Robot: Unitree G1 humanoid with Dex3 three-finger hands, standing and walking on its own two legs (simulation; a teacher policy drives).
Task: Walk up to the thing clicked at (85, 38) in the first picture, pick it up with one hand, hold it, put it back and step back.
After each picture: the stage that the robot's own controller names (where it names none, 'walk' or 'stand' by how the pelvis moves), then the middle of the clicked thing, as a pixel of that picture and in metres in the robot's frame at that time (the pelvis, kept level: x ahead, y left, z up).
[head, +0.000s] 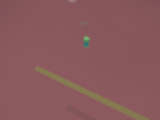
stand; (86, 42) +1.40 -0.04 -0.72
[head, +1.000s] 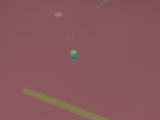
walk; (74, 56) +1.27 +0.21 -0.70
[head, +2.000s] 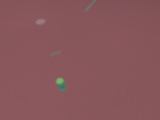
walk; (61, 84) +0.79 +0.31 -0.71
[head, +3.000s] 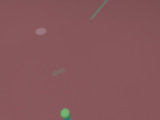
stand; (66, 115) +0.47 +0.23 -0.71
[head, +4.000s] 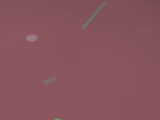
stand; out of the picture +0.44 +0.21 -0.72
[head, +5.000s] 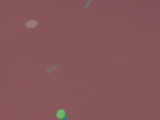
walk; (62, 115) +0.39 +0.25 -0.71
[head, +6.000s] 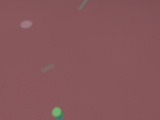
walk; (58, 113) +0.41 +0.26 -0.70
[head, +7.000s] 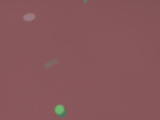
walk; (61, 111) +0.39 +0.23 -0.70
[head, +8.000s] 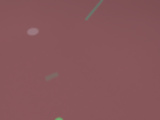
stand; out of the picture +0.38 +0.23 -0.70
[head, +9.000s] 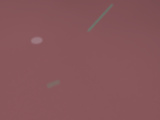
walk; out of the picture +0.40 +0.21 -0.71
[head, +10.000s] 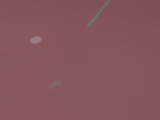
stand; out of the picture +0.36 +0.24 -0.70
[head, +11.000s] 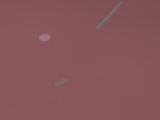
stand; out of the picture +0.38 +0.19 -0.71
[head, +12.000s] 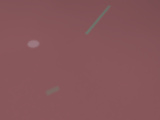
stand; out of the picture +0.32 +0.17 -0.73
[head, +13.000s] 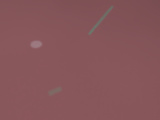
stand; out of the picture +0.32 +0.17 -0.73
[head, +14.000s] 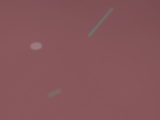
stand; out of the picture +0.31 +0.17 -0.73
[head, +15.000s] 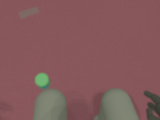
go down; (43, 81) +0.38 +0.19 -0.40
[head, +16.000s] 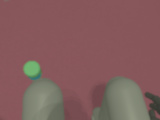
go down; (33, 71) +0.39 +0.21 -0.30
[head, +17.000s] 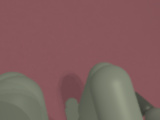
close in; out of the picture +0.37 +0.24 -0.23
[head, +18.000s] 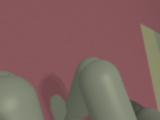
close; out of the picture +0.38 +0.26 -0.22
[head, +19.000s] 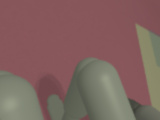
lift; out of the picture +0.38 +0.26 -0.22
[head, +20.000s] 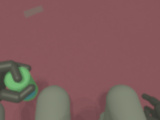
lift; (23, 85) +0.31 +0.22 -0.06
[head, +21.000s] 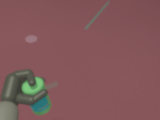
hold; (37, 96) +0.31 +0.17 +0.01
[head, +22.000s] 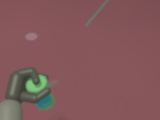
hold; (41, 93) +0.32 +0.16 +0.00
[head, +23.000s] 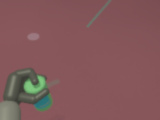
hold; (39, 94) +0.32 +0.17 +0.00
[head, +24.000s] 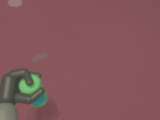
crouch; (34, 91) +0.33 +0.17 -0.07
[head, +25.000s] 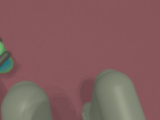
lower; out of the picture +0.42 +0.24 -0.14
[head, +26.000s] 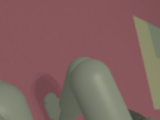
lower; out of the picture +0.40 +0.27 -0.22
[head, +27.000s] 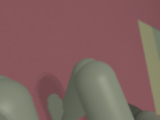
lower; out of the picture +0.39 +0.27 -0.22
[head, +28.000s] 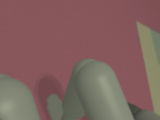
lower; out of the picture +0.39 +0.27 -0.22
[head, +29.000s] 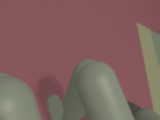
lower; out of the picture +0.38 +0.27 -0.22
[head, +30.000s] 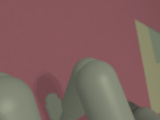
open; out of the picture +0.38 +0.26 -0.22
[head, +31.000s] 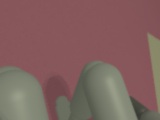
stand; out of the picture +0.37 +0.24 -0.23
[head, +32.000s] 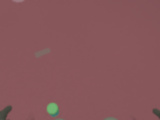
stand; (53, 110) +0.35 +0.17 -0.56
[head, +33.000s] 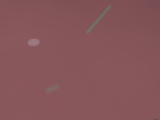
stand; out of the picture +0.34 +0.17 -0.67
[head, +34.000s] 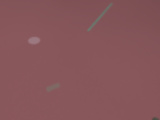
stand; out of the picture +0.33 +0.16 -0.67
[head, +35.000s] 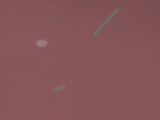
stand; out of the picture +0.35 +0.16 -0.71
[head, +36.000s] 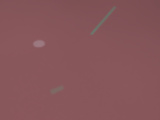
stand; out of the picture +0.33 +0.16 -0.73
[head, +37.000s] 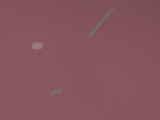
stand; out of the picture +0.32 +0.16 -0.73
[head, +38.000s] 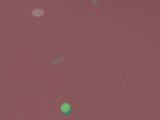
walk; (66, 109) +0.40 +0.15 -0.70
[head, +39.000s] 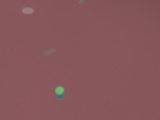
walk; (60, 93) +0.58 +0.14 -0.71
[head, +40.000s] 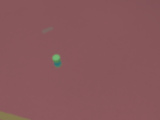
walk; (57, 61) +0.86 +0.26 -0.69
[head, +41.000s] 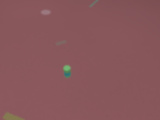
stand; (67, 71) +0.92 +0.16 -0.71
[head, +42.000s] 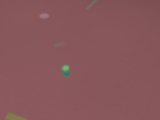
stand; (66, 71) +0.96 +0.19 -0.72
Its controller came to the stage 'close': yes
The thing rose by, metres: 0.70
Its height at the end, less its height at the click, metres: +0.00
